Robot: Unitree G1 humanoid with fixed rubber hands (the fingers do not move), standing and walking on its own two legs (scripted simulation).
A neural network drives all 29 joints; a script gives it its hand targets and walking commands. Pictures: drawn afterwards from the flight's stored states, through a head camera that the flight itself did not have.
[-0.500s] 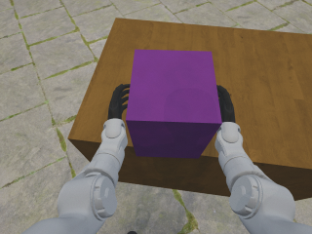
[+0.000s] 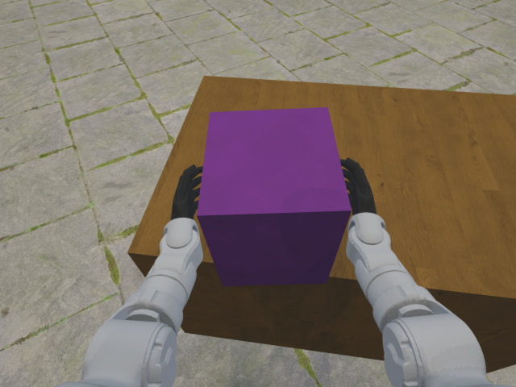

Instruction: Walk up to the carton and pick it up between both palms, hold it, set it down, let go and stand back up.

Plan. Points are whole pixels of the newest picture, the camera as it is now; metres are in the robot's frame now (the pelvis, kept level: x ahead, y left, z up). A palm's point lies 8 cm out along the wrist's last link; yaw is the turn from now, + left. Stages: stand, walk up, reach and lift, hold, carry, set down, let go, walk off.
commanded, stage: reach and lift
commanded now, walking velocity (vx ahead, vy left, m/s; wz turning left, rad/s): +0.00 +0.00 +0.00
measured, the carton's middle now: (271, 202) +0.43 +0.00 +0.01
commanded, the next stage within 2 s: hold in 2.00 s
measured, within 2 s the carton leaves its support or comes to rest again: neither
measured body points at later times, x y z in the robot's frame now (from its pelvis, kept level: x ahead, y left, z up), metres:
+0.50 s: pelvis -0.03 +0.00 +0.01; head -0.05 +0.02 +0.46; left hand +0.39 +0.14 +0.14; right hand +0.38 -0.15 +0.15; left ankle -0.01 +0.13 -0.74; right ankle -0.03 -0.12 -0.74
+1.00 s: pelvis -0.02 +0.01 +0.01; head -0.05 +0.03 +0.46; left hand +0.36 +0.16 +0.15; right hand +0.36 -0.14 +0.15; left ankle -0.01 +0.13 -0.74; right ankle -0.03 -0.12 -0.74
